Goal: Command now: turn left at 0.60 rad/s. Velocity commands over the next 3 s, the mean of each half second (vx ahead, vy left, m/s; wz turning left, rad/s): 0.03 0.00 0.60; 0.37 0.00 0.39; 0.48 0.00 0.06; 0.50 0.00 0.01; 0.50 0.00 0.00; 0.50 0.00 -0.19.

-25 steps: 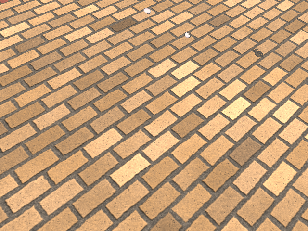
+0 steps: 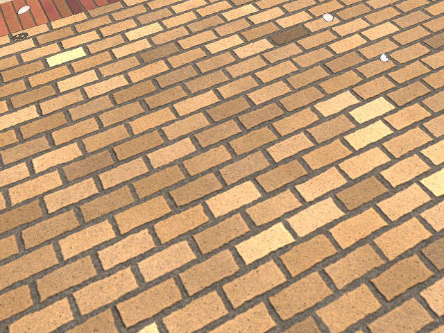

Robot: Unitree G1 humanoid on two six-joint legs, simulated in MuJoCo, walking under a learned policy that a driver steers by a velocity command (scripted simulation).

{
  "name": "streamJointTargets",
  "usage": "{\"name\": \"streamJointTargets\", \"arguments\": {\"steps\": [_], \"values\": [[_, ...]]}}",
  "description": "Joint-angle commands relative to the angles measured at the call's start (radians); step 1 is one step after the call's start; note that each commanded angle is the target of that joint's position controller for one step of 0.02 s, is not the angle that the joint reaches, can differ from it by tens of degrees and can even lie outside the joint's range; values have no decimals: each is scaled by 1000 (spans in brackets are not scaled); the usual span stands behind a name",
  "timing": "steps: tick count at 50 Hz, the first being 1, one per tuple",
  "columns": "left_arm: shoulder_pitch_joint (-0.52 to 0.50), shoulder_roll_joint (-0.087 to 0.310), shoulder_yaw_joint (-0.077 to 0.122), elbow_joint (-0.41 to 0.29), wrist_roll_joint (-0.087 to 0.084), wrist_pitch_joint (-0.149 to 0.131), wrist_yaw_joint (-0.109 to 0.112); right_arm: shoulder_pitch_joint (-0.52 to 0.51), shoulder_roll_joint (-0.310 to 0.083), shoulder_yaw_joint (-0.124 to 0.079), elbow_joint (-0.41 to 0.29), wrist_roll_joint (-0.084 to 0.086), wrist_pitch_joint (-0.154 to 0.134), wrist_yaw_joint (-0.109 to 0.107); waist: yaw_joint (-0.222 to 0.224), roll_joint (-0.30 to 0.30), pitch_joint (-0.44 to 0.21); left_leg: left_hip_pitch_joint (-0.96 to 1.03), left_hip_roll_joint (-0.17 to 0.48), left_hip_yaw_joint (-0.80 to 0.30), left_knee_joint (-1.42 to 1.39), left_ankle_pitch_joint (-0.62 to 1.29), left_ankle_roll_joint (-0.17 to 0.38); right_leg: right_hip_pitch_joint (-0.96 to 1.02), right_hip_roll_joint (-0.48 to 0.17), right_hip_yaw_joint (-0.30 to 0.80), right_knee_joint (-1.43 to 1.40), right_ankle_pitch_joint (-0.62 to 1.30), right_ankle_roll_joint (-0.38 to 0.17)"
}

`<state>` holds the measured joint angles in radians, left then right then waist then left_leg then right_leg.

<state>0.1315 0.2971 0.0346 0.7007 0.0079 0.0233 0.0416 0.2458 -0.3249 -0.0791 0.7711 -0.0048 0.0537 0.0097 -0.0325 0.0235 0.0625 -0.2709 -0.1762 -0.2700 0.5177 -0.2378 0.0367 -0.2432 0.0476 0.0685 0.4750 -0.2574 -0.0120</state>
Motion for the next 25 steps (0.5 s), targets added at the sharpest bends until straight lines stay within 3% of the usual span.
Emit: {"name": "streamJointTargets", "arguments": {"steps": [1, 2, 3, 4, 6, 7, 12, 16, 19, 20, 22, 23, 24, 25], "values": [[21, 259, 54, -69, 12, -7, 13, 37, -92, -25, -70, -8, -15, -17, 14, -224, -85, -244, -38, 106, 319, -356, -33, 159, -441, 455, -268, 94, -174], [51, 220, 50, -59, 14, -2, 3, 16, -149, -38, -68, -31, -10, -16, 21, -174, -76, -216, 48, 122, 485, -346, -42, 85, -458, 419, -241, 164, -237], [9, 148, 30, -65, 7, -3, -4, 14, -153, -44, -52, -26, -5, -7, 1, -125, -40, -207, 69, 118, 551, -285, -45, 45, -389, 314, -233, 188, -221], [-33, 117, 21, -75, 8, -3, -8, 30, -140, -44, -34, -20, 2, 3, -12, -122, -15, -201, 74, 131, 602, -229, -54, 25, -315, 203, -224, 204, -188], [-38, 112, 19, -80, 13, -6, 1, 50, -126, -39, -24, -11, 11, 24, -10, -171, -37, -230, 81, 169, 658, -178, -78, 86, -256, 96, -197, 320, -168], [-11, 114, 21, -73, 14, -8, 1, 33, -121, -35, -27, -7, 13, 29, 5, -163, -44, -242, 86, 184, 650, -173, -89, 116, -253, 69, -185, 368, -172], [94, 137, 37, -34, 15, -13, -3, -59, -90, -18, -62, -5, 23, 37, 65, -171, -65, -276, 124, 220, 503, -194, -106, 251, -308, 41, -152, 437, -204], [82, 156, 47, -28, 19, -15, -18, -92, -63, -1, -86, 0, 25, 45, 66, -189, -74, -152, 154, 275, 327, -218, -82, 199, -328, -19, -127, 455, -198], [79, 178, 56, -19, 20, -11, -30, -91, -66, 3, -100, 8, 20, 43, 63, -215, -90, -54, 146, 322, 204, -219, -54, 165, -339, -51, -81, 497, -182], [87, 187, 60, -17, 20, -9, -34, -85, -67, 4, -103, 6, 17, 43, 62, -214, -107, -19, 140, 338, 147, -205, -39, 155, -346, -55, -79, 389, -169], [71, 186, 62, -17, 13, -2, -36, -24, -70, 2, -85, -11, 5, 41, 14, -163, -112, 169, 113, 356, -52, -117, 5, 9, -326, -99, -10, 26, -107], [83, 142, 50, -20, 18, 0, -38, 69, -113, -13, -49, -22, -6, 33, -23, -9, -121, 323, 166, 213, -165, -204, 39, -155, -264, -168, 169, -186, -57], [38, 29, 16, -89, 29, 5, -49, 137, -246, -41, -65, -21, -19, 26, -44, 298, -103, 405, 492, -299, -307, -463, 150, -453, -102, -263, 512, -454, 16], [-62, 106, 29, -126, 50, 6, -41, 155, -262, -47, -68, -23, -24, 25, -96, 200, -13, 256, 550, -464, -391, -497, 257, -550, -56, -80, 574, -390, 13]]}}
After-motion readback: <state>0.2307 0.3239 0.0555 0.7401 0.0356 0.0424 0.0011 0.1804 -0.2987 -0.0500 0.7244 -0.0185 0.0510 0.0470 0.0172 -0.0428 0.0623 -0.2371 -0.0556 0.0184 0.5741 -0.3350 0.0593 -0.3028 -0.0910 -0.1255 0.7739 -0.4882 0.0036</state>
